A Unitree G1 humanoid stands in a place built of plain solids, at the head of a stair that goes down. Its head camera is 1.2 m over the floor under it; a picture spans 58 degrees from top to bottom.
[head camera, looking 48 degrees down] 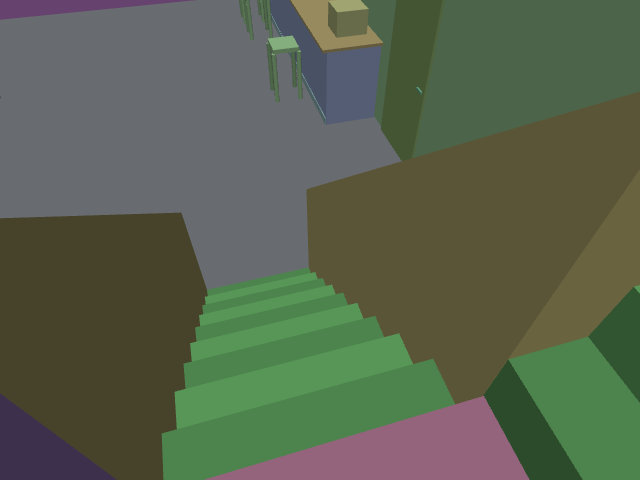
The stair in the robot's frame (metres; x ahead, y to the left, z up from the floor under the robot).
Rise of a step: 0.21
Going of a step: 0.23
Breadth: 0.93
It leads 16 degrees to the left of straight ahead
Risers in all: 10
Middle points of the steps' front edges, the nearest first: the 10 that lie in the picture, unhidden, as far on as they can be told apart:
0.37 -0.01 0.00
0.59 0.05 -0.21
0.81 0.11 -0.43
1.03 0.17 -0.64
1.25 0.24 -0.86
1.47 0.30 -1.07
1.69 0.36 -1.29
1.91 0.43 -1.50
2.14 0.49 -1.72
2.36 0.55 -1.93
